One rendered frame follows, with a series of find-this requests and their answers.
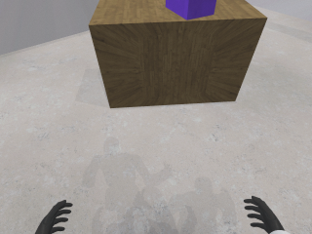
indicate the carton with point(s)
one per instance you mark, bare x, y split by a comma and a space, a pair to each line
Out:
192, 9

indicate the pedestal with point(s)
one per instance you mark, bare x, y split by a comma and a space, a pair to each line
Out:
150, 56

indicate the left robot hand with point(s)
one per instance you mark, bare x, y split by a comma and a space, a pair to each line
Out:
46, 225

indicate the right robot hand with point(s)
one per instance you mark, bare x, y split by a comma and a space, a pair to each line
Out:
270, 221

